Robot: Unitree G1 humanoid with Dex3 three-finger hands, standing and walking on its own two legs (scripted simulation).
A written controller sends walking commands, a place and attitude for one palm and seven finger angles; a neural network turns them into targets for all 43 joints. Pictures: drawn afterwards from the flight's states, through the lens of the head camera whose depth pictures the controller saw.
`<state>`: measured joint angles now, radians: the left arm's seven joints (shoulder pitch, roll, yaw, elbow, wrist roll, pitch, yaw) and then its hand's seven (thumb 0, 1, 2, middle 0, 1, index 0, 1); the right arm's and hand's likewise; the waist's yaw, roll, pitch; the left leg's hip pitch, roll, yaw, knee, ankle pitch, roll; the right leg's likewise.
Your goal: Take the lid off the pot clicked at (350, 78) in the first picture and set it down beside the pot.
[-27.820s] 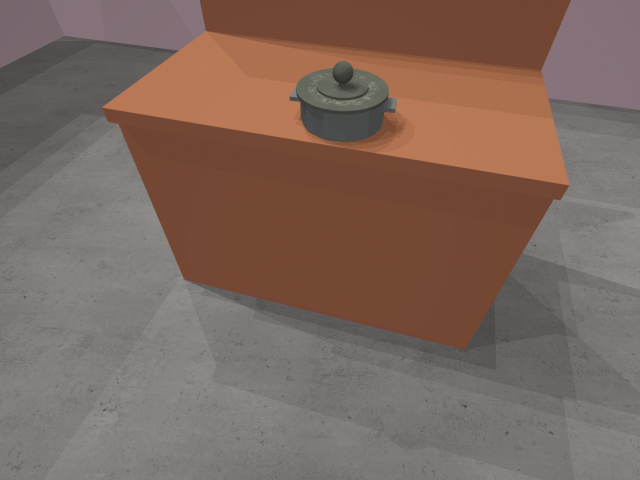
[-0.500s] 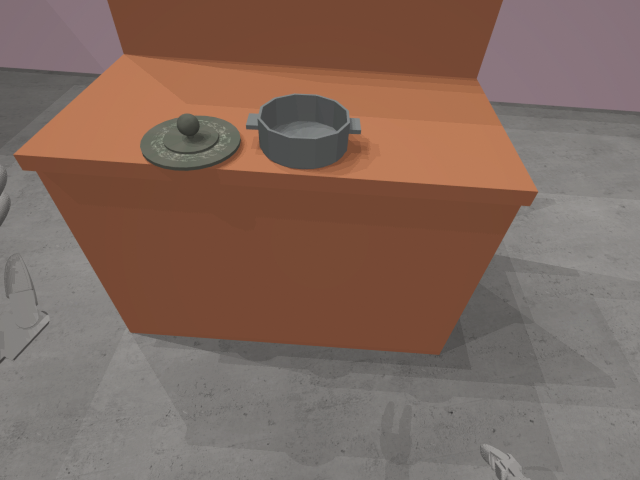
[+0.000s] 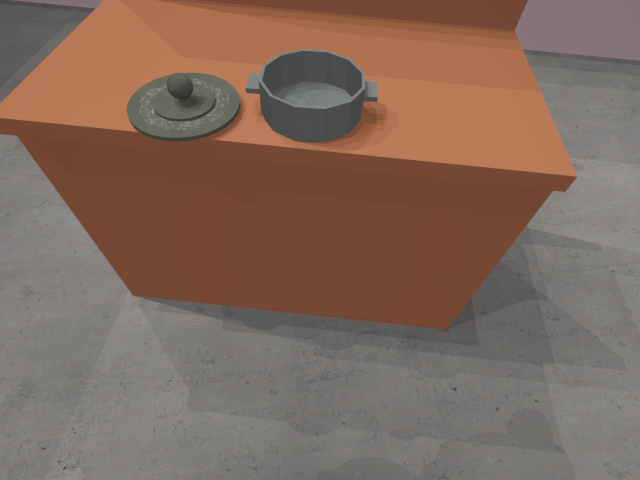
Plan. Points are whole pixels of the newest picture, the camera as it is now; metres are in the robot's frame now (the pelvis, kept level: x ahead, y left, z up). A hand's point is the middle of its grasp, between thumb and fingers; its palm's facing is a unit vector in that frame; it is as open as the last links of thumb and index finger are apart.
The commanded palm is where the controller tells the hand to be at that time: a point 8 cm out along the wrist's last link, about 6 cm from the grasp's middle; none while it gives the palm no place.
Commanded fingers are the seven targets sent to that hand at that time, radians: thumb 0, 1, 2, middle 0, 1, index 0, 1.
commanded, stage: stop stepping back and stand still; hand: left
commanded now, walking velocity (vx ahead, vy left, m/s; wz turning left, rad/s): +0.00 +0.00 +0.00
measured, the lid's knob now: (180, 86) +0.74 +0.30 +0.04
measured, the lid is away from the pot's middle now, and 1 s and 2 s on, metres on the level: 0.25 0.25 0.25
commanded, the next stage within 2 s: let the arm hang, fingers relaxed in 0.40 s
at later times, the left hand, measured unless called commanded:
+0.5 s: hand out of the picture +0.04 +0.16 -0.17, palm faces +0.03 -0.98 -0.20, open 7.3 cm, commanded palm none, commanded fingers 0.00 0.90 0.90 -0.20 -0.30 -0.20 -0.30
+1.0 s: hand out of the picture +0.00 +0.15 -0.17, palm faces +0.04 -0.98 -0.18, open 7.4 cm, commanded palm none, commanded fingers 0.00 0.90 0.90 -0.20 -0.30 -0.20 -0.30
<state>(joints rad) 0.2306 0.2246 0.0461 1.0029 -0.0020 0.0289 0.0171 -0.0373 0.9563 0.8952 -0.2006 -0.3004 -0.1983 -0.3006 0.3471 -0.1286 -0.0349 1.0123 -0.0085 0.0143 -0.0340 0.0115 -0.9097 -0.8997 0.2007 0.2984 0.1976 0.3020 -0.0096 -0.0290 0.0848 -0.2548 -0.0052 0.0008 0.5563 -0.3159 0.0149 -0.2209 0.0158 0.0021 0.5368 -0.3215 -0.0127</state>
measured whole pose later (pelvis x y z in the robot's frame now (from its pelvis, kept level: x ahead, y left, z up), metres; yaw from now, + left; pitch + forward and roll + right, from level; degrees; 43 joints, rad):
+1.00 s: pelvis +0.00 -0.01 +0.01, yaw -1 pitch -1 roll +0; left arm 0.26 0.13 0.03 1.13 0.00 0.00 0.04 0.01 0.92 0.90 -0.20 -0.30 -0.19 -0.30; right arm 0.30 -0.10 -0.04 1.11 0.00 0.01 -0.04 0.01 -0.91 -0.90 0.20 0.30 0.20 0.30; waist -0.01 0.01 0.07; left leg -0.17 0.03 0.01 0.48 -0.29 -0.01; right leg -0.14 0.04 0.01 0.45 -0.29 -0.03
